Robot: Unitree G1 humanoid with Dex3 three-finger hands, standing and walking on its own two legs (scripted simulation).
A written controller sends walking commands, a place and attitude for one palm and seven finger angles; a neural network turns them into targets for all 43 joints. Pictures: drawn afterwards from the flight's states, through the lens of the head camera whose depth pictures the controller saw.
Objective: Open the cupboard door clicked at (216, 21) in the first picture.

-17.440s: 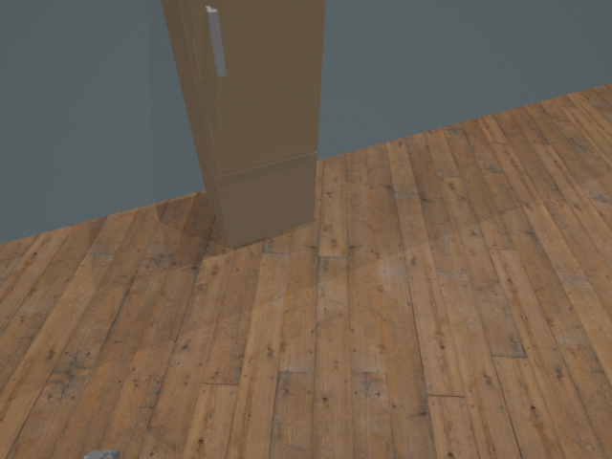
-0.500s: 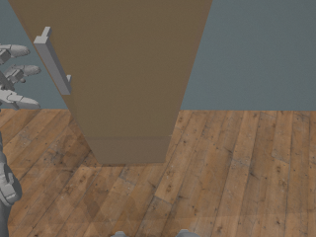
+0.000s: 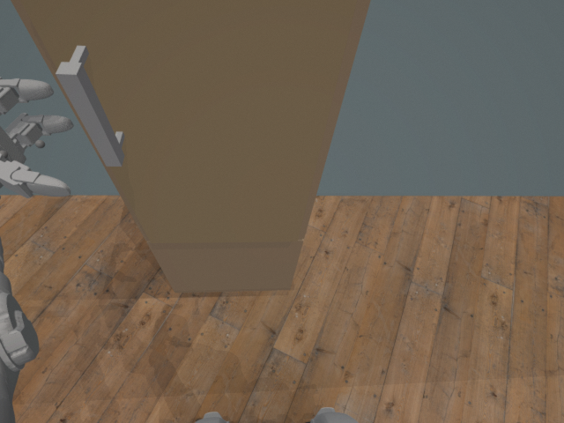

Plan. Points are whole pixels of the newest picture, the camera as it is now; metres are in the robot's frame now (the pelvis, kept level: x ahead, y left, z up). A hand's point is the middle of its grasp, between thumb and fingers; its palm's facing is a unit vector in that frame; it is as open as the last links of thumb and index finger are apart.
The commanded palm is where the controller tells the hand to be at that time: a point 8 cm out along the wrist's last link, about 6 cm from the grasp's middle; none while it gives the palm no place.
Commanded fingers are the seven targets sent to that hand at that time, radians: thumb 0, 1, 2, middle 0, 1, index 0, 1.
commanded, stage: slide the fingers in behind the handle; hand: left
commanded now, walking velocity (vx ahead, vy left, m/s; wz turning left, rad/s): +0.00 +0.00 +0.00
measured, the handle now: (99, 111) +0.51 +0.24 +0.13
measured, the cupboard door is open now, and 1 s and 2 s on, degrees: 0 0 0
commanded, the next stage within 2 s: close the thumb around the handle in 1.40 s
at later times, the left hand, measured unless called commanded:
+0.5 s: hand (70, 146) +0.44 +0.26 +0.13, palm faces -0.01 -1.00 +0.01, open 13.9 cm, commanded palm +0.42 +0.31 +0.13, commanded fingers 0.00 -0.50 0.30 -0.30 -1.20 -0.30 -1.20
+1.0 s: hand (102, 146) +0.45 +0.22 +0.12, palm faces -0.01 -1.00 +0.01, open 13.9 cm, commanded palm +0.43 +0.27 +0.13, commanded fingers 0.00 -0.50 0.30 -0.30 -1.20 -0.30 -1.20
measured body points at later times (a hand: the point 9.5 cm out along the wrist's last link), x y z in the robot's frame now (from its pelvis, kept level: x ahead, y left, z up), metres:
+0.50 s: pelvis +0.00 +0.00 +0.00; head +0.07 +0.02 +0.45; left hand +0.44 +0.31 +0.13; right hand +0.05 -0.27 -0.10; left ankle -0.01 +0.11 -0.71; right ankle +0.00 -0.14 -0.71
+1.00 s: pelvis +0.00 +0.00 +0.00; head +0.06 +0.01 +0.45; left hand +0.44 +0.28 +0.13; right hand +0.05 -0.27 -0.11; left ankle -0.01 +0.11 -0.71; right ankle +0.00 -0.14 -0.71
